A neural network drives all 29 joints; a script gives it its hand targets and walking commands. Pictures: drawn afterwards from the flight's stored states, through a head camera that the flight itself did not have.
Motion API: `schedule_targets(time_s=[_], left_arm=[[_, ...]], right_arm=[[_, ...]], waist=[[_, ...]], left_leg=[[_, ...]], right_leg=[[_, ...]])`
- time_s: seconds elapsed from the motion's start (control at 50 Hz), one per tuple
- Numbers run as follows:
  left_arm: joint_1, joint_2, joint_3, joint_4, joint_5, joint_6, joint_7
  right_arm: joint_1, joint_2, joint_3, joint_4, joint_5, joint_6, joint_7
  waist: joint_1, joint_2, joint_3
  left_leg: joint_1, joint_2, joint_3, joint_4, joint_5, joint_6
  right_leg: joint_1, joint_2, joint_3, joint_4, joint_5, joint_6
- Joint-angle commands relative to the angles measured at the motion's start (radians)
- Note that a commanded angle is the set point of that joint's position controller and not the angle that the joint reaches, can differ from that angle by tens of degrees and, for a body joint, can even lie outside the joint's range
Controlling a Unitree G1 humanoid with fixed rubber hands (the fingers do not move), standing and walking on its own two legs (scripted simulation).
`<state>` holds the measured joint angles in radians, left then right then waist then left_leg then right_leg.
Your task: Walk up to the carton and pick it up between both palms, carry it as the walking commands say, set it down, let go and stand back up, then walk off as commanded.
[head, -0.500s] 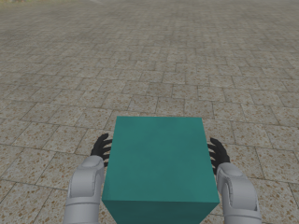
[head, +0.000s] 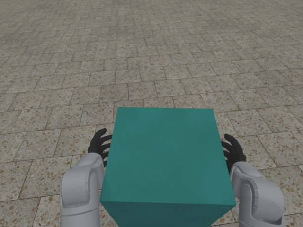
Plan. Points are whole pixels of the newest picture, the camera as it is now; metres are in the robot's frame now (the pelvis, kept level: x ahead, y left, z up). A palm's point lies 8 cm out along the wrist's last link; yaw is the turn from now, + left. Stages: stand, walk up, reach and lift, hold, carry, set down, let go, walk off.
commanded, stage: carry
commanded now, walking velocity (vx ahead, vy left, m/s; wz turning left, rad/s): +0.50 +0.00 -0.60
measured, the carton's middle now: (163, 173) +0.27 -0.01 +0.02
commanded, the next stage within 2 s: none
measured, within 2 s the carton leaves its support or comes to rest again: neither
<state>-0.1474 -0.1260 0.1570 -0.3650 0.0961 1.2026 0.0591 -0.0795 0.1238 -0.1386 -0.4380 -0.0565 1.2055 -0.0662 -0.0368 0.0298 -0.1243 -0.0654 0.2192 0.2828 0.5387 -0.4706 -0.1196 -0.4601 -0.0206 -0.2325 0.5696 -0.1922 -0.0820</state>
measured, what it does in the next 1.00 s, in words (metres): walks ahead, turning right: left foot, then right foot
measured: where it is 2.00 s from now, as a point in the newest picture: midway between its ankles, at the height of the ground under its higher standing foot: outside the picture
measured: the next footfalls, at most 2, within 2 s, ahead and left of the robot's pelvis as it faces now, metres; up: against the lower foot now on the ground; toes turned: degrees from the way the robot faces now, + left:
left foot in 0.40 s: +0.43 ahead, +0.06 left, +0.00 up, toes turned +1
right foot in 0.60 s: +0.30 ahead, -0.11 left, +0.00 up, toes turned -24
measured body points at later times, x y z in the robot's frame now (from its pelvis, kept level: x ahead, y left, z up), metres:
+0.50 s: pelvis +0.27 -0.01 +0.00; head +0.30 +0.00 +0.45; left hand +0.59 +0.10 +0.06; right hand +0.51 -0.22 +0.07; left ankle +0.39 +0.06 -0.72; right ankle +0.12 -0.07 -0.68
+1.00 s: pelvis +0.36 -0.09 +0.00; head +0.37 -0.09 +0.45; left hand +0.68 -0.01 +0.07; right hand +0.57 -0.32 +0.07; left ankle +0.38 +0.05 -0.70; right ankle +0.27 -0.10 -0.72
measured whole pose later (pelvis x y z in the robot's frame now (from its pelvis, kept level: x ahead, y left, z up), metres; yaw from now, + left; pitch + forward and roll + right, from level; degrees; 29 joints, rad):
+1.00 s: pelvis +0.36 -0.09 +0.00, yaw -19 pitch +5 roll +0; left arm -0.16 -0.13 0.17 -0.33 0.10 1.16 0.06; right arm -0.10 0.13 -0.14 -0.38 -0.08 1.16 -0.04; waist 0.03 0.00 -0.09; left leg -0.46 0.19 0.21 0.87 -0.50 -0.07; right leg -0.25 0.08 -0.11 0.59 -0.44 -0.12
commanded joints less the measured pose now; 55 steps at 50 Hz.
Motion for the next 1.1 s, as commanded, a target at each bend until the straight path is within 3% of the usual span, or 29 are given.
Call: schedule_targets(time_s=[0.0,0.02,0.06,0.08,0.1,0.16,0.24,0.3,0.36,0.38,0.4,0.42,0.44,0.48,0.5,0.56,0.62,0.66,0.7,0.74,0.82,0.86,0.88,0.9,0.92,0.94,0.96,1.02,1.08], left_arm=[[-0.348,-0.758,-0.709,-0.004,-0.314,0.012,-0.220],[-0.430,-0.788,-0.742,-0.050,-0.351,0.012,-0.218],[-0.446,-0.841,-0.758,-0.071,-0.362,-0.004,-0.216],[-0.452,-0.864,-0.772,-0.084,-0.380,-0.013,-0.221],[-0.457,-0.879,-0.776,-0.092,-0.398,-0.021,-0.226],[-0.456,-0.852,-0.796,-0.133,-0.429,-0.036,-0.240],[-0.385,-0.821,-0.789,-0.144,-0.416,-0.040,-0.245],[-0.343,-0.797,-0.775,-0.146,-0.395,-0.036,-0.244],[-0.331,-0.783,-0.767,-0.129,-0.375,-0.024,-0.235],[-0.322,-0.771,-0.758,-0.111,-0.359,-0.019,-0.234],[-0.337,-0.774,-0.766,-0.113,-0.354,-0.016,-0.236],[-0.367,-0.781,-0.766,-0.110,-0.362,-0.015,-0.236],[-0.369,-0.795,-0.775,-0.095,-0.365,-0.018,-0.237],[-0.427,-0.829,-0.788,-0.108,-0.382,-0.029,-0.240],[-0.428,-0.836,-0.791,-0.102,-0.386,-0.031,-0.241],[-0.422,-0.845,-0.788,-0.116,-0.385,-0.049,-0.234],[-0.398,-0.836,-0.752,-0.044,-0.347,-0.063,-0.240],[-0.428,-0.838,-0.753,-0.038,-0.355,-0.067,-0.245],[-0.416,-0.818,-0.758,-0.042,-0.367,-0.055,-0.245],[-0.394,-0.804,-0.756,-0.027,-0.368,-0.034,-0.244],[-0.447,-0.806,-0.755,-0.017,-0.379,-0.018,-0.253],[-0.485,-0.814,-0.759,-0.038,-0.396,-0.018,-0.258],[-0.495,-0.818,-0.763,-0.046,-0.405,-0.018,-0.259],[-0.498,-0.821,-0.765,-0.049,-0.411,-0.017,-0.260],[-0.468,-0.823,-0.763,-0.039,-0.409,-0.018,-0.258],[-0.435,-0.829,-0.762,-0.037,-0.402,-0.021,-0.253],[-0.419,-0.834,-0.766,-0.050,-0.402,-0.022,-0.249],[-0.430,-0.835,-0.770,-0.118,-0.383,-0.035,-0.235],[-0.405,-0.835,-0.783,-0.174,-0.381,-0.040,-0.222]], right_arm=[[-0.496,0.753,0.764,-0.014,0.358,0.021,0.244],[-0.509,0.770,0.763,-0.006,0.373,0.012,0.248],[-0.513,0.812,0.742,-0.001,0.378,-0.005,0.255],[-0.511,0.833,0.734,-0.004,0.371,-0.014,0.252],[-0.496,0.850,0.729,0.000,0.357,-0.026,0.247],[-0.442,0.856,0.737,-0.021,0.325,-0.047,0.218],[-0.390,0.840,0.753,-0.067,0.312,-0.056,0.204],[-0.393,0.823,0.765,-0.095,0.318,-0.050,0.208],[-0.370,0.810,0.765,-0.063,0.315,-0.033,0.221],[-0.373,0.792,0.757,-0.042,0.308,-0.026,0.226],[-0.360,0.775,0.735,-0.020,0.307,-0.023,0.232],[-0.367,0.777,0.723,0.000,0.324,-0.026,0.237],[-0.370,0.794,0.718,0.010,0.329,-0.033,0.244],[-0.400,0.826,0.720,0.004,0.321,-0.046,0.246],[-0.414,0.832,0.727,0.000,0.321,-0.050,0.244],[-0.429,0.839,0.729,-0.022,0.320,-0.057,0.243],[-0.459,0.832,0.732,0.006,0.295,-0.063,0.244],[-0.471,0.831,0.741,0.013,0.295,-0.067,0.241],[-0.454,0.818,0.732,0.029,0.297,-0.057,0.237],[-0.404,0.802,0.709,0.070,0.285,-0.040,0.230],[-0.402,0.805,0.698,0.098,0.276,-0.029,0.226],[-0.435,0.818,0.711,0.067,0.280,-0.032,0.221],[-0.450,0.822,0.716,0.052,0.283,-0.033,0.217],[-0.453,0.820,0.718,0.040,0.287,-0.034,0.214],[-0.457,0.816,0.720,0.029,0.293,-0.033,0.212],[-0.461,0.821,0.728,0.009,0.301,-0.033,0.215],[-0.458,0.829,0.739,0.000,0.308,-0.037,0.217],[-0.447,0.863,0.769,-0.028,0.328,-0.046,0.222],[-0.432,0.860,0.776,-0.092,0.346,-0.056,0.217]], waist=[[0.073,-0.348,-0.245],[0.062,-0.247,-0.214],[0.059,-0.057,-0.212],[0.057,-0.009,-0.210],[0.052,-0.020,-0.217],[0.048,-0.117,-0.202],[0.047,-0.145,-0.162],[0.054,-0.160,-0.138],[0.030,-0.095,-0.212],[0.027,-0.046,-0.274],[0.025,0.122,-0.326],[0.021,0.205,-0.398],[0.027,0.158,-0.397],[0.032,0.090,-0.322],[0.036,0.115,-0.301],[0.044,0.106,-0.336],[0.047,-0.041,-0.285],[0.042,-0.072,-0.242],[0.043,-0.064,-0.249],[0.039,-0.030,-0.271],[0.035,0.120,-0.213],[0.040,0.131,-0.188],[0.042,0.101,-0.191],[0.039,0.035,-0.200],[0.046,-0.089,-0.218],[0.053,-0.259,-0.204],[0.059,-0.259,-0.181],[0.055,-0.130,-0.180],[0.050,-0.127,-0.236]], left_leg=[[-0.641,-0.152,-0.040,0.683,-0.025,0.007],[-0.782,-0.138,-0.203,0.777,-0.087,0.026],[-0.764,-0.052,-0.280,0.739,0.014,0.043],[-0.715,-0.042,-0.276,0.648,0.060,0.038],[-0.654,-0.047,-0.252,0.562,0.088,0.032],[-0.639,-0.085,-0.204,0.414,0.153,0.038],[-0.550,-0.136,-0.143,0.196,0.328,0.064],[-0.433,-0.188,-0.102,0.046,0.423,0.084],[-0.102,-0.218,-0.051,-0.160,0.650,0.118],[0.079,-0.116,-0.126,-0.119,0.857,0.145],[0.224,0.130,-0.395,-0.092,1.189,0.233],[0.338,0.232,-0.550,-0.091,1.232,0.357],[0.252,0.222,-0.540,-0.131,1.082,0.369],[0.147,0.147,-0.407,-0.204,0.851,0.298],[0.091,0.116,-0.343,-0.225,0.758,0.271],[0.033,0.064,-0.235,-0.207,0.652,0.225],[-0.065,-0.017,-0.149,-0.132,0.465,0.150],[-0.075,-0.022,-0.163,-0.109,0.514,0.131],[-0.049,-0.002,-0.153,-0.013,0.693,0.133],[-0.014,0.040,-0.158,0.043,0.830,0.143],[0.087,0.167,-0.221,0.023,0.986,0.198],[0.048,0.182,-0.202,0.030,0.919,0.184],[0.005,0.159,-0.157,0.083,0.886,0.155],[-0.078,0.119,-0.110,0.165,0.795,0.116],[-0.231,0.069,-0.069,0.285,0.544,0.074],[-0.468,-0.024,-0.040,0.413,-0.004,0.041],[-0.609,-0.084,-0.063,0.482,-0.186,0.034],[-0.675,-0.136,-0.124,0.521,-0.073,0.055],[-0.635,-0.164,-0.129,0.432,0.011,0.070]], right_leg=[[0.711,-0.344,0.802,-0.307,-0.159,-0.200],[0.729,-0.392,0.866,-0.345,-0.018,-0.245],[0.659,-0.322,0.647,-0.267,0.192,-0.212],[0.600,-0.288,0.557,-0.263,0.253,-0.176],[0.553,-0.252,0.474,-0.265,0.302,-0.146],[0.559,-0.221,0.391,-0.275,0.454,-0.128],[0.531,-0.171,0.253,-0.225,0.724,-0.072],[0.492,-0.146,0.190,-0.173,0.779,-0.039],[0.382,-0.079,0.117,0.054,0.635,0.027],[0.251,-0.045,0.107,0.139,0.408,0.060],[0.114,0.025,0.106,0.302,-0.081,0.091],[0.016,0.065,0.193,0.446,-0.384,0.090],[0.014,0.013,0.237,0.462,-0.405,0.071],[0.042,-0.036,0.234,0.232,-0.393,0.066],[0.091,-0.031,0.198,0.117,-0.393,0.067],[0.246,-0.002,0.109,-0.101,-0.139,0.060],[0.310,-0.137,0.205,-0.191,0.101,0.038],[0.304,-0.152,0.202,-0.138,0.263,0.034],[0.273,-0.125,0.190,-0.055,0.403,0.033],[0.224,-0.098,0.179,0.023,0.419,0.033],[0.023,-0.019,0.134,0.048,-0.025,0.067],[0.060,-0.005,0.120,-0.042,-0.068,0.064],[0.122,-0.013,0.134,-0.095,0.027,0.053],[0.214,-0.044,0.178,-0.100,0.293,0.038],[0.348,-0.113,0.270,-0.047,0.753,0.015],[0.492,-0.207,0.390,0.009,1.219,-0.029],[0.577,-0.231,0.422,0.016,1.409,-0.065],[0.599,-0.178,0.392,0.023,1.210,-0.092],[0.607,-0.146,0.363,0.042,1.155,-0.096]])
